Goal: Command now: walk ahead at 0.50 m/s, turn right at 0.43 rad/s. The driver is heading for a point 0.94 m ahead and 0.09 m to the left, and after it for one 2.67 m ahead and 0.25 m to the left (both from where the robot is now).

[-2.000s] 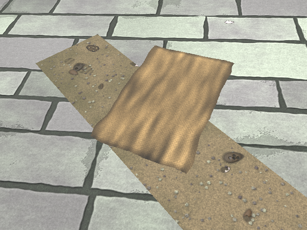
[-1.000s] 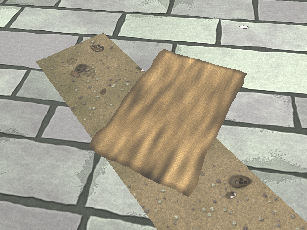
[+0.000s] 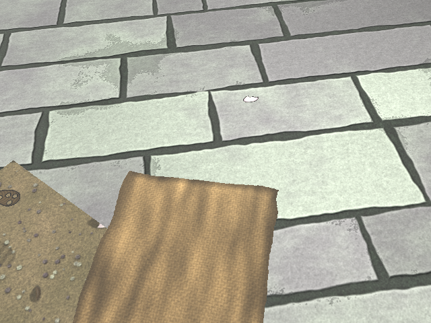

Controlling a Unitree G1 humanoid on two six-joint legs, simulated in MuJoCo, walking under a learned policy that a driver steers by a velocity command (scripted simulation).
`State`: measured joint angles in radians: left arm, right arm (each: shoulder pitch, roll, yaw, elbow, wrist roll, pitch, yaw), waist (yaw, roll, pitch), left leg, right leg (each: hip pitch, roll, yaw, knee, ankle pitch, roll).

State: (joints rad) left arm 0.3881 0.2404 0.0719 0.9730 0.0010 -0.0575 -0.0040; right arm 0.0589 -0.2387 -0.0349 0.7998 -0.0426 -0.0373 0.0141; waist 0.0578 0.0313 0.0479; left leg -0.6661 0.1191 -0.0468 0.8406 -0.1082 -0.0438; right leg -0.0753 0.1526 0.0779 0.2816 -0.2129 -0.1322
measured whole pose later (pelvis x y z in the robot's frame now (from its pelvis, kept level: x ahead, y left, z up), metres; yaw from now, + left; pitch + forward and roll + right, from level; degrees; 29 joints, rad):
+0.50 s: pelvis +0.28 +0.06 +0.00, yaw -5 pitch +0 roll +1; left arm 0.18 0.25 0.04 0.86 0.04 -0.03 -0.03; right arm 0.40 -0.22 -0.04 0.94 -0.01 -0.09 0.01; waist -0.02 -0.05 0.03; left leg -0.08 -0.08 0.06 0.25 -0.18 0.08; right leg -0.59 -0.08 0.02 0.95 -0.19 -0.03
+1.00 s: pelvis +0.53 -0.02 +0.00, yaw +1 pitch +0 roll -1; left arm 0.33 0.22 0.05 0.94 0.02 -0.10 0.00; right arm 0.27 -0.25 -0.06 0.91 -0.03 -0.01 0.03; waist 0.00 0.05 0.03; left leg -0.59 0.08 -0.02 1.07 -0.19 0.06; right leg -0.09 0.05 -0.17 0.27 -0.19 -0.08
